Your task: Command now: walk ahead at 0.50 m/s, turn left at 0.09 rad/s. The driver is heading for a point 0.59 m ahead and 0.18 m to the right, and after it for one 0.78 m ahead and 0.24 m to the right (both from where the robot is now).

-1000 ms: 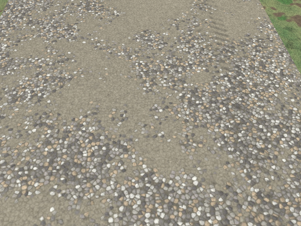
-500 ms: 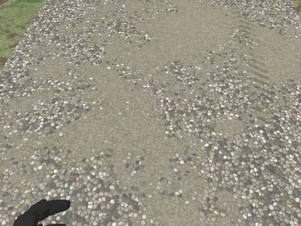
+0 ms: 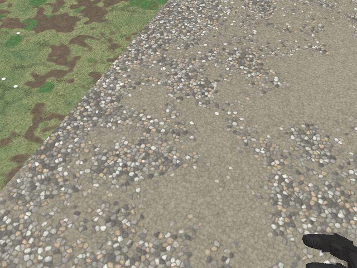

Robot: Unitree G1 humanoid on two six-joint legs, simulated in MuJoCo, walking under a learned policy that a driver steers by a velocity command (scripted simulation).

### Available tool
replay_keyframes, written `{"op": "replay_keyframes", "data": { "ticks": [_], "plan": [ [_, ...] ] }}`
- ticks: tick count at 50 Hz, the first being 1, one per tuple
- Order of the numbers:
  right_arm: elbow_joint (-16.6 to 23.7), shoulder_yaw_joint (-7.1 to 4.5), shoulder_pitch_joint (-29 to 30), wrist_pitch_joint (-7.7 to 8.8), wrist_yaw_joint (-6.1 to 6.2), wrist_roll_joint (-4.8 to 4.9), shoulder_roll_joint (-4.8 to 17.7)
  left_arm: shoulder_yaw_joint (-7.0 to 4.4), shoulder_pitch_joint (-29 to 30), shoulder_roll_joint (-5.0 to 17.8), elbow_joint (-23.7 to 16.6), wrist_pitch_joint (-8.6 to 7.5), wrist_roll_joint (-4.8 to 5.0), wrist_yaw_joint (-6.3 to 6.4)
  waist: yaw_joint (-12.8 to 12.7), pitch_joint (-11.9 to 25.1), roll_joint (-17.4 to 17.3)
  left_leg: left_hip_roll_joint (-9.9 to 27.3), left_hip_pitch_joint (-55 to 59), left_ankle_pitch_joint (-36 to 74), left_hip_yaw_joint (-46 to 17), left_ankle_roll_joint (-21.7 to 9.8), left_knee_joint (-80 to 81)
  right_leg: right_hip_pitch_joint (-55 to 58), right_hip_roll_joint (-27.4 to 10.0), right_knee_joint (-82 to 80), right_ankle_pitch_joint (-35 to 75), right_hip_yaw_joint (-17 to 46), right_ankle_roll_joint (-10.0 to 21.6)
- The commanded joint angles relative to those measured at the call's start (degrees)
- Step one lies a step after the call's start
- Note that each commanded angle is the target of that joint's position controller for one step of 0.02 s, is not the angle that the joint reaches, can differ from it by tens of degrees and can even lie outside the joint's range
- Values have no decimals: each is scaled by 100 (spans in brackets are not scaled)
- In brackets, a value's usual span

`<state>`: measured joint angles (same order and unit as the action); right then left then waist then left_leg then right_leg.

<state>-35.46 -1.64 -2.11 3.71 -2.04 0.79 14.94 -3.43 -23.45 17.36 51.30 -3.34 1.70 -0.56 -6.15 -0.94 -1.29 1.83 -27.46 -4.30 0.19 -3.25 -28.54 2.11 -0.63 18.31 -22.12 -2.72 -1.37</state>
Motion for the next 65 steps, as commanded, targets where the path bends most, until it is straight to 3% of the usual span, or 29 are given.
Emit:
{"op": "replay_keyframes", "data": {
  "ticks": [1,2,3,4,6,11,19,22,24,26,27,28,29,30,31,32,33,36,42,46,49,50,51,52,53,55,57,60,65],
  "plan": [
    [-182,-554,-2224,11,136,-95,1416,-19,330,593,-470,-52,-174,63,1437,1537,-229,972,3679,192,-1127,-664,-32,-1845,-680,3001,2767,62,489],
    [-238,-584,-2321,-16,119,-103,1770,150,-254,36,-578,-168,-161,41,1047,2070,-1640,2071,4951,-1055,-3746,-1514,720,-3858,278,4740,-932,228,193],
    [-220,-458,-2286,-7,107,-50,1224,8,62,650,-496,-244,-18,4,1279,1798,-985,2014,4698,-1811,-3909,-1414,1027,-4494,-8,5396,-1111,875,242],
    [-213,-379,-1941,23,110,-43,1024,-55,503,828,-639,-280,99,-26,1217,1036,-759,1842,4051,-1569,-3040,-1198,1121,-4779,-249,5426,-590,820,311],
    [-208,-297,-1327,76,83,-109,735,-68,799,703,-643,-237,-11,3,892,389,-352,1410,2801,-626,-1956,-985,1456,-4389,-616,4908,252,733,259],
    [-466,-335,-1099,293,110,-181,684,-50,746,315,-613,65,-16,37,545,23,-264,1242,1915,534,-660,-931,2105,-4052,-694,4312,1179,959,52],
    [-898,-407,-1527,215,256,-110,958,60,2054,76,-1093,15,-72,-178,999,-405,-24,1188,2477,975,616,-614,2222,-4078,-496,2075,2851,451,186],
    [-1061,-449,-1738,68,276,-33,1047,59,2413,119,-1371,20,-63,-285,1068,-475,-48,1393,3228,1550,772,-531,1854,-4337,-410,1745,2282,238,369],
    [-1063,-484,-1662,-35,319,-9,1170,1,2342,231,-1488,32,-57,-348,905,-290,-211,1434,3496,3091,940,-405,1289,-3971,-163,1670,1692,-67,559],
    [-1018,-520,-1565,-144,389,-4,1314,-169,1585,523,-1397,71,-50,-345,433,274,-417,1355,3482,4832,1097,-247,4,-2846,282,1709,1166,-389,819],
    [-978,-497,-1476,-171,423,12,1298,-349,678,824,-1184,82,-36,-279,-67,739,-297,1142,2916,4610,1229,-59,-1210,-1482,476,1324,1481,-322,1046],
    [-853,-389,-1626,-107,435,-119,1050,-531,-141,1362,-1036,152,-29,-142,-307,1321,505,832,1413,2394,1238,194,-3033,312,-417,1232,1653,1150,1435],
    [-588,-157,-2005,84,318,-191,335,-554,181,1691,-1200,122,30,-125,322,1913,1726,-537,-1058,-2682,488,574,-5093,2049,-1767,434,662,4523,2635],
    [-535,-252,-1442,327,205,-7,855,-408,54,1211,-1257,76,-28,-141,-103,2178,917,-283,-1652,-2731,-679,395,-5357,2151,-1820,-81,338,4823,2479],
    [-353,-275,-953,438,156,179,973,-340,195,950,-1243,20,-80,-130,-105,1420,664,-40,-1890,-2300,-628,254,-5124,1554,-1624,-113,636,3941,2224],
    [-339,-252,-871,482,186,110,875,-304,539,846,-1265,-22,-75,-135,206,803,108,211,-1718,-1887,-580,226,-4503,617,-1358,-152,1269,3270,2027],
    [-393,-300,-853,457,230,-52,940,-247,872,630,-1335,-39,-82,-113,402,572,80,387,-1365,-1677,-558,271,-3982,-31,-1163,-218,1834,2808,1913],
    [-410,-320,-1095,265,227,-157,829,-232,1123,624,-1483,-50,-131,-41,727,338,275,459,-744,-1399,-473,511,-3346,-1079,-909,-518,2682,2344,1950],
    [-105,-164,45,220,196,-146,468,-315,712,879,-1343,25,-56,128,330,69,501,34,-206,667,-258,790,-877,-1866,-335,-474,2204,1627,1482],
    [45,-238,414,295,118,-91,696,-329,359,858,-1190,130,-18,167,222,70,635,-226,61,789,-415,675,-72,-1420,-459,122,2227,2116,1267],
    [-67,-353,-84,370,99,-131,881,-334,554,787,-1293,239,-46,235,555,346,847,-311,674,565,-413,389,311,-1045,-403,1070,2787,2490,947],
    [-132,-398,-470,396,133,-197,982,-286,677,625,-1391,238,-52,235,785,619,774,-100,1407,1112,-427,209,542,-1212,-102,1705,2852,2334,712],
    [-144,-469,-1121,391,187,-309,1339,-170,668,296,-1574,223,-154,236,1001,1436,84,982,2878,2567,-1293,-177,210,-1915,283,3213,1531,1898,422],
    [-241,-505,-1346,263,177,-333,1539,-74,-585,31,-1554,207,-72,203,516,2372,-1650,2512,4619,3235,-3346,-1326,128,-3503,947,4852,-2124,1388,93],
    [-162,-456,-1242,158,163,-161,1185,-186,-690,699,-1399,242,-18,199,598,2319,-1226,2511,4335,1811,-3772,-1321,381,-3949,401,5586,-1706,1416,-49],
    [-41,-289,-682,-11,237,-183,691,-312,390,993,-1545,428,-19,262,761,1115,-418,1824,3007,1044,-2236,-901,658,-4159,67,5711,-900,997,-253],
    [-121,-251,-359,-93,247,-232,681,-295,496,747,-1631,582,-49,284,540,513,-601,1363,1730,972,-1458,-834,993,-3617,-132,5236,-642,848,-287],
    [-278,-293,-260,-66,227,-238,772,-174,409,334,-1622,595,-120,295,453,564,-689,1224,1362,1869,-839,-1029,1162,-2991,-68,4233,-431,583,-278],
    [-489,-328,-204,-179,214,-83,943,-87,842,325,-1699,580,-163,182,580,892,-632,1343,1499,1638,-576,-1084,1124,-2136,-133,2626,398,467,-151]
  ]
}}
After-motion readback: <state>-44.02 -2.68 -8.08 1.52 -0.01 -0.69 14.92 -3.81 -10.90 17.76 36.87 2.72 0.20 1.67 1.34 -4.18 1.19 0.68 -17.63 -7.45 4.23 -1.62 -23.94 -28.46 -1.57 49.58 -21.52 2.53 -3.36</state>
